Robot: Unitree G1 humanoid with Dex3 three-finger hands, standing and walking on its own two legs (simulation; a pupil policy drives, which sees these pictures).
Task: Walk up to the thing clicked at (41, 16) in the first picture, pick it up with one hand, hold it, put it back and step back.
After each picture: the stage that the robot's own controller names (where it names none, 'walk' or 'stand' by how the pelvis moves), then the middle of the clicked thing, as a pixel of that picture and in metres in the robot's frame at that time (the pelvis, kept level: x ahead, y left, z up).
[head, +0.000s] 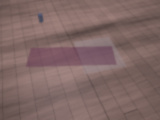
stand; (40, 17) +1.98 +0.62 -0.72
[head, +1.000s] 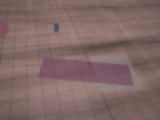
walk; (56, 27) +1.89 +0.32 -0.70
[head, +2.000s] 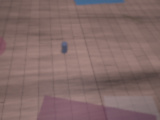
walk; (64, 47) +1.28 +0.15 -0.72
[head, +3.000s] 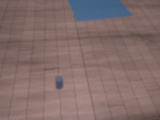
walk; (59, 82) +0.82 +0.19 -0.71
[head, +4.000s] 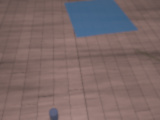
walk; (53, 115) +0.55 +0.20 -0.71
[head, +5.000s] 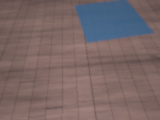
stand; out of the picture +0.43 +0.20 -0.70
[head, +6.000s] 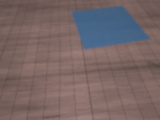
stand; out of the picture +0.39 +0.20 -0.72
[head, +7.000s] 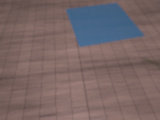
stand; out of the picture +0.39 +0.21 -0.73
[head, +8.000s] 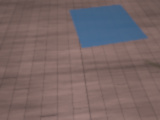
stand; out of the picture +0.39 +0.20 -0.73
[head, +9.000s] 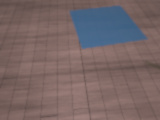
stand; out of the picture +0.39 +0.20 -0.73
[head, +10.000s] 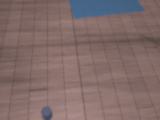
go down; (47, 113) +0.42 +0.21 -0.66
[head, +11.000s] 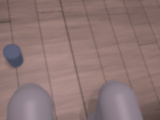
go down; (14, 56) +0.47 +0.26 -0.29
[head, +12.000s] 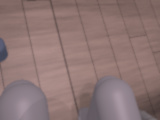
close in; out of the picture +0.46 +0.28 -0.27
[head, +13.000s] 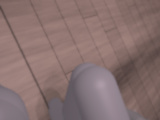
close in; out of the picture +0.44 +0.31 -0.22
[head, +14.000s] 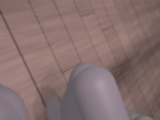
close; out of the picture +0.43 +0.30 -0.23
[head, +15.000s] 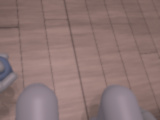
lift; (0, 73) +0.34 +0.28 -0.09
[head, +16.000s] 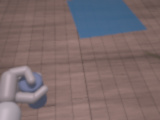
hold; (34, 91) +0.33 +0.17 +0.04
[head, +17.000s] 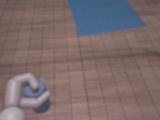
hold; (38, 97) +0.32 +0.17 -0.01
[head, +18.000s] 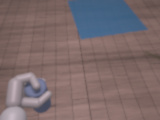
hold; (39, 96) +0.33 +0.17 +0.00
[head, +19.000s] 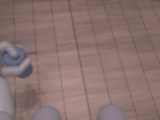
crouch; (19, 63) +0.42 +0.22 -0.08
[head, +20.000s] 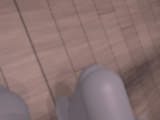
lower; out of the picture +0.42 +0.30 -0.23
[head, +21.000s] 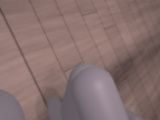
lower; out of the picture +0.42 +0.32 -0.23
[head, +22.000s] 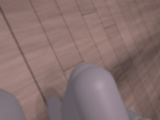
lower; out of the picture +0.42 +0.32 -0.23
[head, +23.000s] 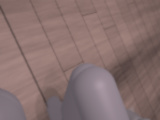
lower; out of the picture +0.42 +0.32 -0.23
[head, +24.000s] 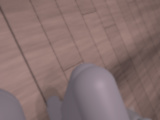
loosen; out of the picture +0.42 +0.32 -0.23
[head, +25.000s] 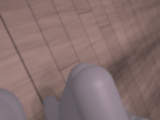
withdraw; out of the picture +0.42 +0.30 -0.23
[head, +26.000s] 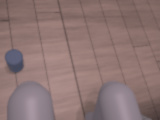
walk; (15, 61) +0.44 +0.26 -0.29
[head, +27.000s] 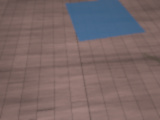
stand; out of the picture +0.38 +0.17 -0.65
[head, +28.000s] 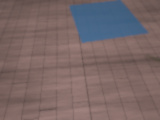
stand; out of the picture +0.40 +0.19 -0.67
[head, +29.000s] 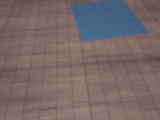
stand; out of the picture +0.39 +0.19 -0.67
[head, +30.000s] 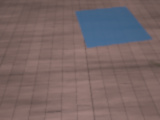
stand; out of the picture +0.41 +0.19 -0.72
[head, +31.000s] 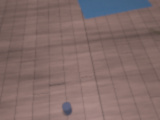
walk; (67, 108) +0.47 +0.16 -0.71
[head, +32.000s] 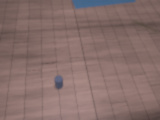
walk; (58, 82) +0.70 +0.15 -0.70
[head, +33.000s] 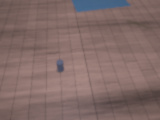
stand; (60, 65) +1.01 +0.24 -0.70
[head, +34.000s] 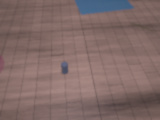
stand; (64, 67) +1.02 +0.20 -0.72
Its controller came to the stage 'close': yes
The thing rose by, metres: 0.70
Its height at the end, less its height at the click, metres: +0.00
